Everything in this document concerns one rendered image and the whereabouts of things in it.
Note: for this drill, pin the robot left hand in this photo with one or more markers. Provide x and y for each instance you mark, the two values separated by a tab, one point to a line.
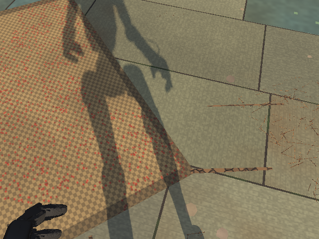
22	227

